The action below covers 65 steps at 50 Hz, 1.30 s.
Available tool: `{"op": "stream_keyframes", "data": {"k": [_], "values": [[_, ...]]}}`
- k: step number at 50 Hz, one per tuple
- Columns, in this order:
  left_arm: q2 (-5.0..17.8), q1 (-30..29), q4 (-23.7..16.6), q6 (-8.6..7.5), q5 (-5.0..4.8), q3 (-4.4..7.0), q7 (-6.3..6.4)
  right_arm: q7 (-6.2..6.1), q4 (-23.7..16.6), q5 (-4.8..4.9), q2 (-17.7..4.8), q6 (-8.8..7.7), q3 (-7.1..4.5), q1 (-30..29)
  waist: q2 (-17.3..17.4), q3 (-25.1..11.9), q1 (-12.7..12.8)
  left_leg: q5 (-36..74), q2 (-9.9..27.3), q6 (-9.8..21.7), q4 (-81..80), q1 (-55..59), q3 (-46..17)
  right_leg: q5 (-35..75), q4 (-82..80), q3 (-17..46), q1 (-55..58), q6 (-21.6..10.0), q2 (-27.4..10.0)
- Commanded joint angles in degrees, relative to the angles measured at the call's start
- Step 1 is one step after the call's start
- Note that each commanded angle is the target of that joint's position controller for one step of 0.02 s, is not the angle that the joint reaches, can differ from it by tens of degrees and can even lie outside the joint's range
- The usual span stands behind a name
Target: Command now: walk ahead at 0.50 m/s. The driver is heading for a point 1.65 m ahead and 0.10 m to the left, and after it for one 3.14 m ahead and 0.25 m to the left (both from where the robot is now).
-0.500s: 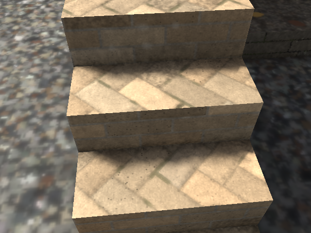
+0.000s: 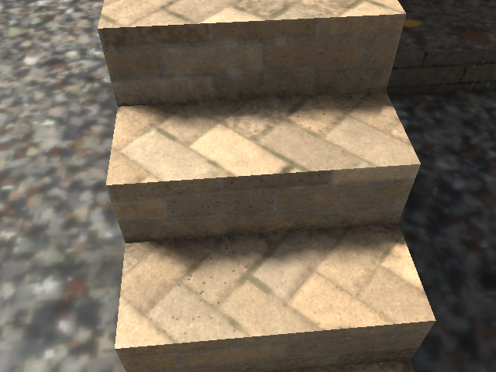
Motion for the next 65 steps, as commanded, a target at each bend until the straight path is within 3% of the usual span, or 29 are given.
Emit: {"op": "stream_keyframes", "data": {"k": [1,29,45,65], "values": [[7.01,-1.77,-2.78,-0.57,0.11,1.36,0.05,-0.07,-2.78,0.07,-6.15,-0.66,-1.20,-1.60,0.37,-2.91,0.10,14.53,10.11,-0.87,-0.13,1.68,-6.99,11.63,-1.14,4.53,-0.80,-1.98,-6.99],[7.28,-0.67,-2.25,-0.52,0.03,1.46,0.19,-0.12,-2.42,0.07,-6.62,-0.55,-1.42,-0.86,0.17,-2.76,0.18,16.08,10.14,-0.99,0.68,1.47,-6.83,12.46,-0.31,4.27,-0.44,-2.00,-6.92],[7.55,3.17,-1.03,1.11,-0.11,2.32,0.32,-0.36,-1.28,0.43,-6.44,0.93,-2.14,2.02,0.19,-1.30,0.25,13.28,9.47,-0.92,4.08,-1.42,-6.36,10.56,3.48,3.93,-2.46,-2.18,-6.56],[6.10,8.44,0.79,2.31,-0.31,3.21,0.42,-0.69,-1.18,0.35,-4.85,1.59,-2.82,5.53,0.93,0.96,0.50,5.66,9.03,-0.70,4.58,-4.75,-6.92,5.00,3.98,4.54,-5.11,-2.57,-5.93]]}}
